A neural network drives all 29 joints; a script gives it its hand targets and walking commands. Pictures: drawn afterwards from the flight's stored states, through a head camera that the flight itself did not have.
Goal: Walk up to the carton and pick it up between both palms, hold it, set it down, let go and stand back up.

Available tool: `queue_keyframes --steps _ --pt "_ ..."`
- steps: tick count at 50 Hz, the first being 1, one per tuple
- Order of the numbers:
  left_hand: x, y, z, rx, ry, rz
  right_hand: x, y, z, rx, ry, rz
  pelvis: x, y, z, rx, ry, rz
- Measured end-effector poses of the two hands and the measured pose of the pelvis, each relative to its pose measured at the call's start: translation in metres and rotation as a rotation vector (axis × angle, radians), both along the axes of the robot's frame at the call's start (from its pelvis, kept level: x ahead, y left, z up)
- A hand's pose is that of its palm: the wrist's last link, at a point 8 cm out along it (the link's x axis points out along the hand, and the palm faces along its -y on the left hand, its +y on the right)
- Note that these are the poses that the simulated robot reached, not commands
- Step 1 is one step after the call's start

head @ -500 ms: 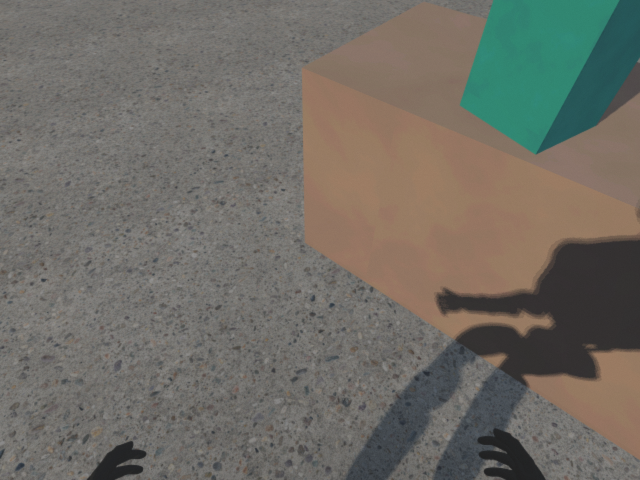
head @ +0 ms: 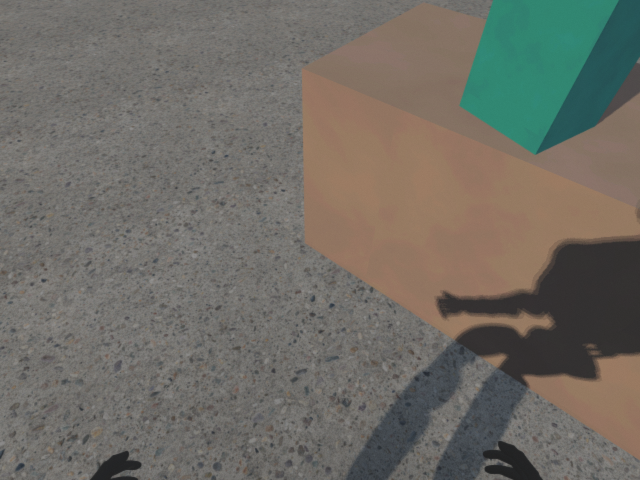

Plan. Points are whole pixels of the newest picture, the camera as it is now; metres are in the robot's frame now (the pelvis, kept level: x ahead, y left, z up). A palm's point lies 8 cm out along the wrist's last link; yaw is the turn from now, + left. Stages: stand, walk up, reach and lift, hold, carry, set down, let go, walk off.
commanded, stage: stand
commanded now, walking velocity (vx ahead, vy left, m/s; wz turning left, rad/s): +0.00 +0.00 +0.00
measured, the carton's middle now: (555, 52) +0.88 -0.48 +0.12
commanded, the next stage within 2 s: walk up in 0.72 s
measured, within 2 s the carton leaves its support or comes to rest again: neither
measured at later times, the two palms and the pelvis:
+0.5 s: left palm out of the picture +0.10 +0.29 -0.09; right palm out of the picture +0.10 -0.26 -0.10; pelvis -0.01 +0.00 +0.01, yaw +0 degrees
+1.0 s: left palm out of the picture +0.07 +0.29 -0.09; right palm out of the picture +0.07 -0.28 -0.09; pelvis -0.02 -0.01 +0.01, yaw -3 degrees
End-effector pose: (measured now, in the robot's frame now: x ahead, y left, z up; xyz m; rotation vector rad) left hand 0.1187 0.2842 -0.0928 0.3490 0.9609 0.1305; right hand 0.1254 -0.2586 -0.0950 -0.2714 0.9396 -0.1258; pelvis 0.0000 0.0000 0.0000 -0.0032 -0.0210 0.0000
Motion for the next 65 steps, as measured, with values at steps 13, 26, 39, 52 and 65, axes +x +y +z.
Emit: queue_keyframes --steps 13,26,39,52,65 --pt "-0.006 0.002 -0.001 0.001 0.017 0.010 -0.010 -0.002 -0.002 -0.001 0.025 -0.009 -0.003 0.000 0.002 0.000 0.002 0.000" --pt "-0.019 0.004 0.000 0.003 0.038 0.023 -0.022 -0.003 -0.001 -0.001 0.042 -0.018 -0.011 0.000 0.006 0.000 0.006 0.000" --pt "-0.036 0.005 0.002 0.005 0.067 0.039 -0.039 -0.005 0.001 0.003 0.070 -0.027 -0.020 -0.001 0.011 0.002 0.017 0.000" --pt "-0.046 -0.001 0.008 0.014 0.161 -0.029 -0.062 -0.036 0.008 -0.005 0.056 -0.083 -0.020 -0.015 0.017 0.012 0.011 -0.069" --pt "-0.046 -0.046 0.014 0.079 0.234 -0.044 -0.054 -0.120 -0.012 -0.015 0.086 -0.137 0.018 -0.067 0.006 0.018 -0.053 -0.153"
